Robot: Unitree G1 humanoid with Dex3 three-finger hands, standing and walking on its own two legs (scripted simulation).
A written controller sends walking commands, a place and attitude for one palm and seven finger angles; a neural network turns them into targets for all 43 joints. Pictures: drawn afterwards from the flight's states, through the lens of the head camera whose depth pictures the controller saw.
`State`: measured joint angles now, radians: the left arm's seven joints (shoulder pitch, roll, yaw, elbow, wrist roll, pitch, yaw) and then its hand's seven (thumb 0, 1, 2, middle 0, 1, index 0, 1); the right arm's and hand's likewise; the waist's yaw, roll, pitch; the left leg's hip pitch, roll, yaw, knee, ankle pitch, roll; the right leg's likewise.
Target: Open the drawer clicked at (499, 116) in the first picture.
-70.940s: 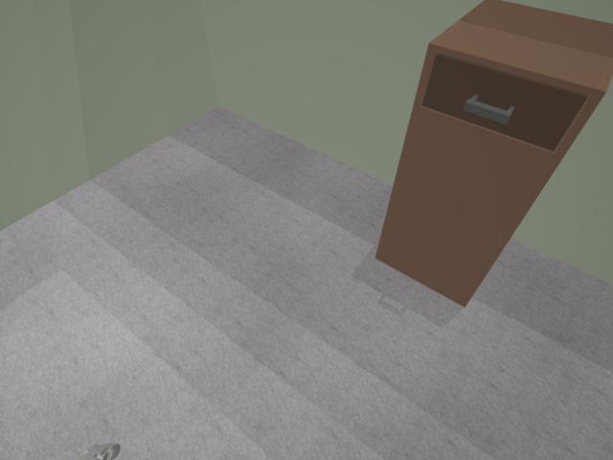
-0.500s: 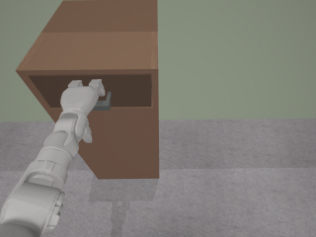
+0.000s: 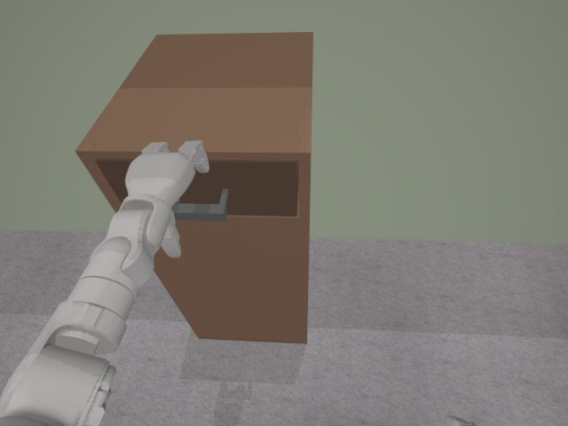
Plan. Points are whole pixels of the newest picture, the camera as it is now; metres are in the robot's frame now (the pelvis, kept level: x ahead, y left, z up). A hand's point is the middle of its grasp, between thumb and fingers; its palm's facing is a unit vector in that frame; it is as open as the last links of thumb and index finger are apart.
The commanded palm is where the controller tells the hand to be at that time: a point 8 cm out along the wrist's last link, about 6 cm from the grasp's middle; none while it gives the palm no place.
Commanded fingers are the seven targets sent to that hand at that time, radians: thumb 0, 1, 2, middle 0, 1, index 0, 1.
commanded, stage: lift the fingers back up to retry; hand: left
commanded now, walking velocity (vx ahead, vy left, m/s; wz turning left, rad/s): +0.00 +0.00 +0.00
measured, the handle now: (198, 203) +0.47 +0.18 +0.03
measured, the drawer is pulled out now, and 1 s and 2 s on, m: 0.00 0.00 0.00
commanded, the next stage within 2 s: re-aim the fingers above the handle in 0.04 s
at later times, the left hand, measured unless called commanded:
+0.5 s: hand (177, 205) +0.41 +0.18 +0.09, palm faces -0.03 -0.05 -1.00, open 13.8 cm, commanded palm +0.39 +0.19 +0.14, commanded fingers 0.00 -0.50 0.30 -0.30 -1.20 -0.30 -1.20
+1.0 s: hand (178, 204) +0.42 +0.18 +0.08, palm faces -0.02 -0.05 -1.00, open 13.8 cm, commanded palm +0.40 +0.20 +0.14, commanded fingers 0.00 -0.50 0.30 -0.30 -1.20 -0.30 -1.20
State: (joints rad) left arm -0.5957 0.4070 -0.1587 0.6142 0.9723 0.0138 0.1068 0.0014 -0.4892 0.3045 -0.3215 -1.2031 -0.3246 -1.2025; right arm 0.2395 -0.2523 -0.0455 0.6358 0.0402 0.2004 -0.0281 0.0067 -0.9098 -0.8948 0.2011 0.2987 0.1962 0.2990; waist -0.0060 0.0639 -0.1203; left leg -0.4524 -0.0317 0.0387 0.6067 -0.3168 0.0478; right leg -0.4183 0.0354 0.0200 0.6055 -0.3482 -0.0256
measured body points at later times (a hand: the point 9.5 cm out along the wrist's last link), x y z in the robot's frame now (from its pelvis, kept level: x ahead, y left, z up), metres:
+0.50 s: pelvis -0.01 -0.02 +0.00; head +0.03 -0.04 +0.45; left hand +0.41 +0.18 +0.14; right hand +0.11 -0.27 -0.13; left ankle -0.01 +0.09 -0.73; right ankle -0.03 -0.11 -0.73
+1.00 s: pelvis -0.01 -0.01 +0.00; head +0.02 -0.04 +0.45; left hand +0.41 +0.18 +0.14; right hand +0.10 -0.27 -0.13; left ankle -0.01 +0.09 -0.73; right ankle -0.03 -0.11 -0.73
